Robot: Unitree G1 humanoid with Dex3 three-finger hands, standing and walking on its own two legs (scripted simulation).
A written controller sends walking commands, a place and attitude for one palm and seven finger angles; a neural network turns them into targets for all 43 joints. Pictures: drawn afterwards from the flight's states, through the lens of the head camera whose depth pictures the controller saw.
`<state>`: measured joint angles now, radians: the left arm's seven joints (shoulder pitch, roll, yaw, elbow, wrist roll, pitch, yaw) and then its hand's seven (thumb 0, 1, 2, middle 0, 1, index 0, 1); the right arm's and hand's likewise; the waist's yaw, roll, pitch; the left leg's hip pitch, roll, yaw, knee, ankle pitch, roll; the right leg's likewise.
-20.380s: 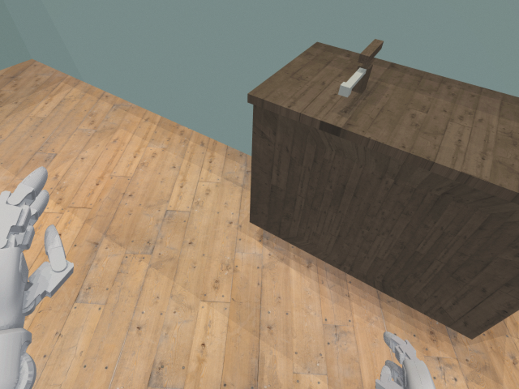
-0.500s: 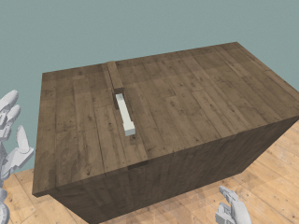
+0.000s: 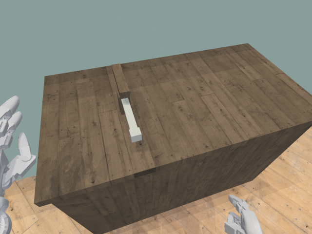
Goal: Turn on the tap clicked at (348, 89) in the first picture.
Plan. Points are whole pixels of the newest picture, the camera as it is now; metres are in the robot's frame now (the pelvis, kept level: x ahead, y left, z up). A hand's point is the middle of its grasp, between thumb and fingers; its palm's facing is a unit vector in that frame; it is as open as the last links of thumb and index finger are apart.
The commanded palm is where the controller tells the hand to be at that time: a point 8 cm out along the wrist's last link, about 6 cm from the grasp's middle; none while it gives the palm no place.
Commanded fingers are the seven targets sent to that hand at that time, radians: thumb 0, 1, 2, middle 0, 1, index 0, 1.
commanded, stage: shuffle to correct the standing spot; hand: left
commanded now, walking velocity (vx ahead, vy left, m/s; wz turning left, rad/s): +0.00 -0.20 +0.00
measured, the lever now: (135, 134) +0.35 +0.08 +0.06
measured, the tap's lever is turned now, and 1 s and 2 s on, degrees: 0 0 0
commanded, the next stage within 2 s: come to a stop and stand still in 1.22 s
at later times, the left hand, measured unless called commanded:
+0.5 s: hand (34, 164) +0.21 +0.23 +0.16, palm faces +0.37 -0.85 -0.37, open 7.4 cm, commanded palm +0.15 +0.27 +0.18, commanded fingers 0.00 0.90 0.90 -0.20 -0.30 -0.20 -0.30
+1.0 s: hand (34, 165) +0.21 +0.23 +0.16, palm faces +0.35 -0.85 -0.39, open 7.4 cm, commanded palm +0.16 +0.27 +0.18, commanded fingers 0.00 0.90 0.90 -0.20 -0.30 -0.20 -0.30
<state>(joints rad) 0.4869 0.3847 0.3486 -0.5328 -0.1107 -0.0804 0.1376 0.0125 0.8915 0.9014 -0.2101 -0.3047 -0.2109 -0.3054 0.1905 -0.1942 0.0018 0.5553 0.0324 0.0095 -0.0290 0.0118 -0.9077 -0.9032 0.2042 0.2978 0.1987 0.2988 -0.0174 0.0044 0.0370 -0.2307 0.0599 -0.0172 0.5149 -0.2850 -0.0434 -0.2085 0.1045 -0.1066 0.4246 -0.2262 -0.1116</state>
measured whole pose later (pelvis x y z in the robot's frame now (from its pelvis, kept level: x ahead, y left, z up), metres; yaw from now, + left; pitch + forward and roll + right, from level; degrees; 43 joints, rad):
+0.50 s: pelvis -0.01 -0.01 +0.00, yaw +1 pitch +0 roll -1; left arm 0.49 0.37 0.34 -0.52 -0.11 -0.08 0.14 0.01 0.89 0.90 -0.21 -0.30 -0.21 -0.31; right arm 0.19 -0.20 0.00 0.56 0.04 0.01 -0.03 0.01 -0.91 -0.90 0.20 0.30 0.20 0.30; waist -0.01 0.02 0.02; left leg -0.24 0.07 -0.03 0.53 -0.29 -0.03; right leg -0.21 0.11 -0.12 0.43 -0.23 -0.13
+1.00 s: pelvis +0.00 -0.01 +0.00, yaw +0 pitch +0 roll -1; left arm 0.52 0.39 0.35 -0.53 -0.12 -0.08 0.13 0.01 0.89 0.90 -0.21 -0.30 -0.21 -0.31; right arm 0.19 -0.20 0.00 0.55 0.03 0.01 -0.03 0.01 -0.91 -0.90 0.20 0.30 0.20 0.30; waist -0.02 0.02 0.03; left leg -0.23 0.07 -0.03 0.53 -0.29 -0.05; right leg -0.21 0.11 -0.12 0.43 -0.23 -0.12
